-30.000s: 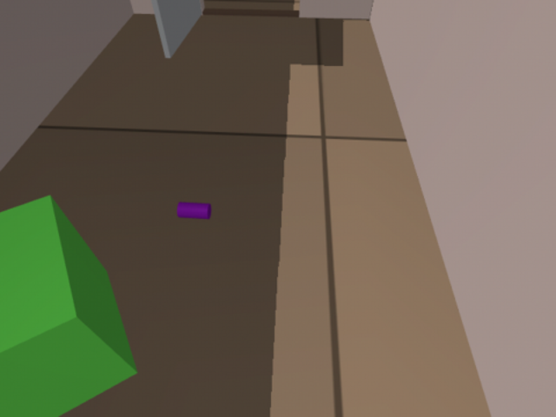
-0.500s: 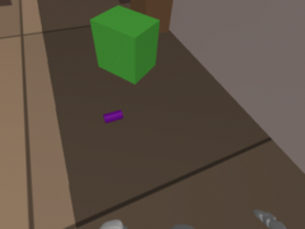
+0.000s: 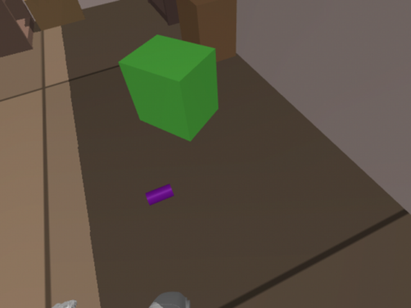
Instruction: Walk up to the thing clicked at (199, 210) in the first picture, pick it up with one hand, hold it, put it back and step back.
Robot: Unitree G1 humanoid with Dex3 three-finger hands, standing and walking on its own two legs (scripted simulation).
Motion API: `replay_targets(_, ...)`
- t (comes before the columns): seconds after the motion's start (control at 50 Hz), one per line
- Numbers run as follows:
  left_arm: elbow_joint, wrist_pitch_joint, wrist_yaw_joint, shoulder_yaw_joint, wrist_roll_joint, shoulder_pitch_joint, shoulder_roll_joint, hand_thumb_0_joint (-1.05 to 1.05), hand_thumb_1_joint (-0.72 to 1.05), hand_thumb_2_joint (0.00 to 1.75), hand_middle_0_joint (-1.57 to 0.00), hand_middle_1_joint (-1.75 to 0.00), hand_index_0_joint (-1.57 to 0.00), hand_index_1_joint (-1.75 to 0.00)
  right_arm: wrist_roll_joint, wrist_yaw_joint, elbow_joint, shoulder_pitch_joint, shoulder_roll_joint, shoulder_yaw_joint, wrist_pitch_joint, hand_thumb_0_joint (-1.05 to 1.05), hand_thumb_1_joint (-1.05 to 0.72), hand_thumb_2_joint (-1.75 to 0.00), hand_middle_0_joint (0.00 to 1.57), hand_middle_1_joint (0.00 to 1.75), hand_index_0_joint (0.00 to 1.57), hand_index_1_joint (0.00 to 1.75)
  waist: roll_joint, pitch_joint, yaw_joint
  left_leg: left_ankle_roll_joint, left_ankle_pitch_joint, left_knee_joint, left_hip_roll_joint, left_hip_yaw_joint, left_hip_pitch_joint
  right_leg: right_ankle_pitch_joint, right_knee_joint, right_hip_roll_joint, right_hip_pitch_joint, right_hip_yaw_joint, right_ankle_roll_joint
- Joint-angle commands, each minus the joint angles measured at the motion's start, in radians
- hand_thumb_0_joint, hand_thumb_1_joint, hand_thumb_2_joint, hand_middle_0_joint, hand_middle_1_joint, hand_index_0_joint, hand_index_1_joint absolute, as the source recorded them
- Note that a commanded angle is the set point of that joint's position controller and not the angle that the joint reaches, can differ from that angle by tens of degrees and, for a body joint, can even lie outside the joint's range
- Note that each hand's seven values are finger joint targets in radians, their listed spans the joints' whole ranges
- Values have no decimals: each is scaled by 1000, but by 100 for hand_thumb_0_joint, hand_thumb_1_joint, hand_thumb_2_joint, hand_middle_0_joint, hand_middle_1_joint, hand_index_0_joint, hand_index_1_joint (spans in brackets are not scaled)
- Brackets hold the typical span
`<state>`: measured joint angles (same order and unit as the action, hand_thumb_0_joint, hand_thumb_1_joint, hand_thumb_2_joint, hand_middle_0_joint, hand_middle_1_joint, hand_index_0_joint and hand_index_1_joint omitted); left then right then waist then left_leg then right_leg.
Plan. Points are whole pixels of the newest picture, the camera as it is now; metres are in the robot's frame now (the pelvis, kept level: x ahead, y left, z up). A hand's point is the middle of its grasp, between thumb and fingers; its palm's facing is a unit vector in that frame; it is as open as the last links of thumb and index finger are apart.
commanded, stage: walk up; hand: left
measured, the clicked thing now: (159, 194) +0.77 +0.33 -0.73
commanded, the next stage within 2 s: none
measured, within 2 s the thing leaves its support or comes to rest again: neither
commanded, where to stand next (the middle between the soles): +0.37 +0.03 m, yaw +1 degrees
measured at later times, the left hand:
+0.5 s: hand (92, 269) +0.22 +0.30 -0.15, palm faces -0.04 -0.94 -0.35, open 7.4 cm
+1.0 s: hand (106, 224) +0.34 +0.30 -0.15, palm faces +0.00 -0.90 -0.44, open 7.4 cm
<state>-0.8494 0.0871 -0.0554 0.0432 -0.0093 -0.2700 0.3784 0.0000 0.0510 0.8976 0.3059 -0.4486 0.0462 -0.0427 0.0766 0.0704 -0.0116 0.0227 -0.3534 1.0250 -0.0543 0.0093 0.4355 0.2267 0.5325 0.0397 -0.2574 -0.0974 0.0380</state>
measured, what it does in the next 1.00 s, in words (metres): walks ahead: left foot, then right foot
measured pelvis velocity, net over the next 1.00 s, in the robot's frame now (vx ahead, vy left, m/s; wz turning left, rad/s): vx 0.28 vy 0.02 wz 0.03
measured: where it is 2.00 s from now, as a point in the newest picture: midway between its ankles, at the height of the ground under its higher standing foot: (218, 283)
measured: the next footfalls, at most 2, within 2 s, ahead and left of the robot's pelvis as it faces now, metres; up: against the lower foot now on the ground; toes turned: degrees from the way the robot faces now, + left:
left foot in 0.28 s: +0.25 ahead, +0.16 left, +0.00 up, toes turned +6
right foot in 0.64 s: +0.36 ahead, -0.12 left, +0.00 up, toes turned -1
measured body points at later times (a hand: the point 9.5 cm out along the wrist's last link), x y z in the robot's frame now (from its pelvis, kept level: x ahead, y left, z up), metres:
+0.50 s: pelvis +0.18 +0.03 +0.00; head +0.20 +0.04 +0.45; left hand +0.23 +0.35 -0.12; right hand +0.27 -0.29 -0.10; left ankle +0.21 +0.15 -0.73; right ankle +0.23 -0.12 -0.69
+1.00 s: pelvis +0.28 +0.02 -0.02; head +0.31 +0.00 +0.42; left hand +0.34 +0.34 -0.13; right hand +0.38 -0.30 -0.15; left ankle +0.33 +0.16 -0.74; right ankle +0.32 -0.12 -0.73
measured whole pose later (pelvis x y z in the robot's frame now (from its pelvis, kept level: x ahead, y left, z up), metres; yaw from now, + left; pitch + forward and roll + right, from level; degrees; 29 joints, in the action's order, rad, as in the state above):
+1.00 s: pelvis +0.28 +0.02 -0.02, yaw +2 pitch -3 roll +1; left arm -0.89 0.03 0.01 0.01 -0.01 -0.22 0.41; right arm -0.01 0.02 0.92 0.19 -0.41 0.05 0.00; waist 0.01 0.11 -0.02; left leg -0.01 -0.28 0.70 -0.03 -0.03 0.37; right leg 0.34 0.77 0.10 -0.38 -0.04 -0.02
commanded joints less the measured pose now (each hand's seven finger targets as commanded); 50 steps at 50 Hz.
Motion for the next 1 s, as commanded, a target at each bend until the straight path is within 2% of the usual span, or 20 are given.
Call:
replay_targets(0.0, 62, 25, 26, 93, 5, -51, 301, 0, 90, 90, -20, -30, -20, -30, -15, 7, -69, 30, -158, 64, -14, 0, -90, -90, 20, 30, 20, 30, -225, 4, -22, -30, 81, -134, -39, 21, 129, 77, -311, 233, 77, 226, 179)
replay_targets(0.1, 78, 25, 22, 95, -1, -79, 305, 0, 90, 90, -20, -30, -20, -30, -23, 24, -106, -74, -138, 61, -23, 0, -90, -90, 20, 30, 20, 30, -202, 9, -47, -25, 176, -336, -49, -28, 75, 79, -296, 232, 83, 174, 172)
replay_targets(0.16, 88, 21, 22, 91, -1, -48, 316, 0, 90, 90, -20, -30, -20, -30, -20, 27, -110, -85, -140, 68, -30, 0, -90, -90, 20, 30, 20, 30, -190, -3, -28, -11, 196, -394, -39, -53, -39, 66, -248, 238, 38, 151, 160)
replay_targets(0.22, 82, 8, 25, 76, 2, -55, 300, 0, 90, 90, -20, -30, -20, -30, -23, 16, -85, 4, -149, 77, -43, 0, -90, -90, 20, 30, 20, 30, -116, -41, 35, 16, 171, -505, 27, -107, -244, -140, -24, 188, -3, 84, 121)
replay_targets(0.24, 83, 6, 25, 56, 2, -94, 258, 0, 90, 90, -20, -30, -20, -30, -25, 4, -58, 93, -194, 94, -49, 0, -90, -90, 20, 30, 20, 30, -4, -109, 72, 48, 102, -537, 26, -62, -410, -219, 188, 133, -66, 33, 89)
replay_targets(0.26, 101, 2, 26, 34, 10, -118, 186, 0, 90, 90, -20, -30, -20, -30, -42, -11, -60, 198, -281, 121, -53, 0, -90, -90, 20, 30, 20, 30, 210, -190, 113, 119, 11, -628, -205, 274, -549, -47, 493, 46, -220, -8, 26)
replay_targets(0.28, 89, -5, 35, 43, 20, -140, 212, 0, 90, 90, -20, -30, -20, -30, -17, -19, -94, 178, -338, 129, -56, 0, -90, -90, 20, 30, 20, 30, 190, -167, 99, 233, -9, -759, -388, 655, -593, 306, 603, -81, -417, 41, 4)
replay_targets(0.3, 70, -11, 46, 53, 9, -86, 283, 0, 90, 90, -20, -30, -20, -30, 11, -19, -92, 156, -322, 132, -50, 0, -90, -90, 20, 30, 20, 30, 50, -127, 99, 278, 58, -733, -391, 609, -499, 304, 683, -7, -408, 145, 12)
replay_targets(0.38, 11, -19, 28, 53, 18, -152, 254, 0, 90, 90, -20, -30, -20, -30, 5, -27, -122, 18, -222, 82, -52, 0, -90, -90, 20, 30, 20, 30, 76, -28, 10, 189, 219, -713, -229, 172, -262, 148, 513, 71, -278, 144, 1)
replay_targets(0.48, 29, -16, 1, 62, 3, -88, 233, 0, 90, 90, -20, -30, -20, -30, -13, -16, -154, -10, -248, 87, -49, 0, -90, -90, 20, 30, 20, 30, 116, 2, 25, 226, -12, -754, -221, 118, -148, 79, 245, 70, -180, 76, -29)
replay_targets(0.58, -26, 7, 19, 81, -8, -172, 245, 0, 90, 90, -20, -30, -20, -30, -9, -4, -180, -82, -200, 66, -17, 0, -90, -90, 20, 30, 20, 30, 4, -47, -47, 143, -122, -522, -128, 17, 17, -43, 46, -28, 132, -8, -24)
replay_targets(0.6, -40, 16, 32, 91, -10, -225, 265, 0, 90, 90, -20, -30, -20, -30, -8, -9, -176, -47, -138, 46, -12, 0, -90, -90, 20, 30, 20, 30, -112, -81, -76, 106, -101, -357, -91, -16, 65, 20, -20, -7, 240, 60, -12)
replay_targets(0.62, -30, 27, 54, 99, -21, -219, 338, 0, 90, 90, -20, -30, -20, -30, 0, -18, -178, -20, -37, 12, -7, 0, -90, -90, 20, 30, 20, 30, -366, -67, -69, 31, -136, -69, 29, -120, 158, 50, -208, 236, 217, 428, 52)
replay_targets(0.64, 8, 23, 57, 98, -10, -165, 396, 0, 90, 90, -20, -30, -20, -30, -5, -32, -170, -13, -100, 28, 9, 0, -90, -90, 20, 30, 20, 30, -306, -47, -50, 5, -235, 8, 52, -25, 197, 58, -275, 402, 145, 683, 195)
replay_targets(0.66, 25, 16, 59, 95, 2, -124, 386, 0, 90, 90, -20, -30, -20, -30, -4, -43, -146, -13, -166, 48, 17, 0, -90, -90, 20, 30, 20, 30, -225, -14, -41, -1, -238, 72, 10, 33, 182, -14, -234, 412, 105, 667, 262)
replay_targets(0.76, 31, 10, 80, 63, -2, -57, 306, 0, 90, 90, -20, -30, -20, -30, -8, -40, -76, 20, -148, 51, 33, 0, -90, -90, 20, 30, 20, 30, -240, -80, -4, -7, -91, -47, -18, 37, 48, -362, -104, 244, 50, 284, 167)
replay_targets(0.84, 42, -1, 85, 56, -9, 11, 306, 0, 90, 90, -20, -30, -20, -30, -6, -37, -59, -29, -125, 51, 46, 0, -90, -90, 20, 30, 20, 30, -276, -99, -3, -10, -33, -229, -7, -14, -79, -394, -48, 241, -39, 227, 163)
replay_targets(0.92, 35, -29, 81, 30, 9, 76, 273, 0, 90, 90, -20, -30, -20, -30, -12, -44, -17, -16, -145, 63, 31, 0, -90, -90, 20, 30, 20, 30, -211, -118, 40, 15, 143, -440, 31, -39, -249, -163, 77, 187, -167, 187, 97)
replay_targets(0.96, 27, -42, 77, 5, 21, 36, 191, 0, 90, 90, -20, -30, -20, -30, -21, -49, -45, -109, -230, 71, 16, 0, -90, -90, 20, 30, 20, 30, 31, -132, -5, 109, 134, -594, -200, 304, -219, 115, 213, 29, -212, 86, -8)
replay_targets(0.98, -23, -53, 85, 19, 23, 34, 227, 0, 90, 90, -20, -30, -20, -30, -4, -45, -36, -153, -248, 66, 18, 0, -90, -90, 20, 30, 20, 30, 78, -112, -8, 187, 48, -622, -254, 339, -85, 297, 261, -6, -91, 61, -13)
